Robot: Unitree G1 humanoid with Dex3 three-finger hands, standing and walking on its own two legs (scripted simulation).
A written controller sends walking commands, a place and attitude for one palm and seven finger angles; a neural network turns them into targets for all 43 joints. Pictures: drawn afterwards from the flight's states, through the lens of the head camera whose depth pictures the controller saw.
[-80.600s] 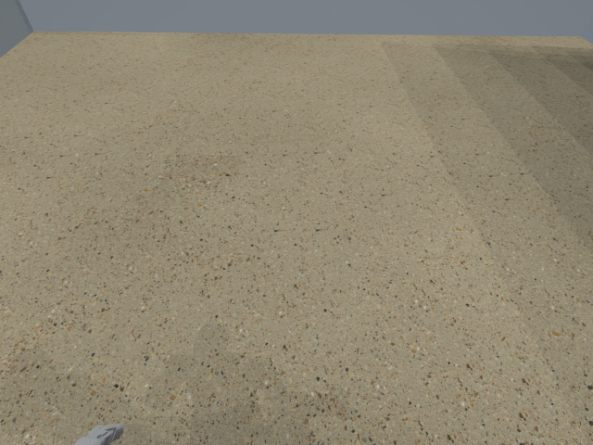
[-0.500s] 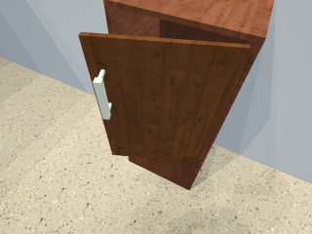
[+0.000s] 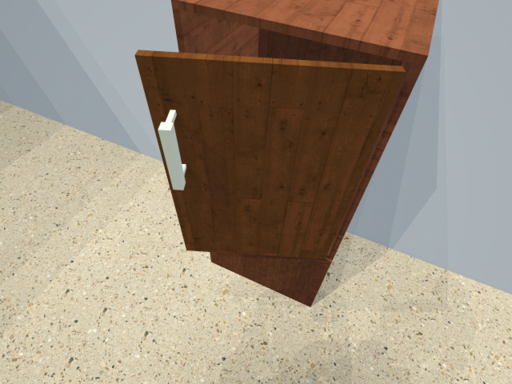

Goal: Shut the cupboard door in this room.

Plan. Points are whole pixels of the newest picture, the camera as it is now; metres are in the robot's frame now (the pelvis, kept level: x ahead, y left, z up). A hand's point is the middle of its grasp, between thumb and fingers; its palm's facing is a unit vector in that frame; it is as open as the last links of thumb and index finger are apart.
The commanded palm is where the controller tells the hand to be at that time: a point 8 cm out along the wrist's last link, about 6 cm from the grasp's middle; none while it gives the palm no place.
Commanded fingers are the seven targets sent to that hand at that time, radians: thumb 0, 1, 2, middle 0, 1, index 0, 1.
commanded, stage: look again from close up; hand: left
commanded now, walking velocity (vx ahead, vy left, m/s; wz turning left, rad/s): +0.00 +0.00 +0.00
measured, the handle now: (175, 151) +0.49 +0.18 +0.08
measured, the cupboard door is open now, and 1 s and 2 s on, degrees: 22 22 22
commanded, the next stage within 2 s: raise the hand and make a fist in 0.44 s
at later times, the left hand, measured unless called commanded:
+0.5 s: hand out of the picture +0.00 +0.17 -0.17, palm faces -0.02 -0.98 -0.18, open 7.3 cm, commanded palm none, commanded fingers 0.00 0.90 0.90 -0.20 -0.30 -0.20 -0.30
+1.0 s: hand out of the picture +0.14 +0.17 -0.07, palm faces +0.09 -1.00 +0.02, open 5.9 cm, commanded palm +0.13 +0.22 -0.03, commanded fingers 0.00 0.90 0.90 -0.62 -0.76 -0.62 -0.76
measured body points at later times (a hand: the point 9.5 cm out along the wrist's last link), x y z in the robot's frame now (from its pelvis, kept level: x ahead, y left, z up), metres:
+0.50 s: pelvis +0.01 +0.01 +0.00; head +0.02 +0.01 +0.45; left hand +0.01 +0.22 -0.16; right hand +0.02 -0.22 -0.16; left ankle +0.05 +0.06 -0.74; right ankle -0.02 -0.12 -0.74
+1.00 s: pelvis +0.01 -0.03 -0.07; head +0.03 +0.00 +0.37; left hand +0.13 +0.22 -0.07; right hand +0.24 -0.27 -0.09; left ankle +0.05 +0.06 -0.74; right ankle +0.01 -0.12 -0.74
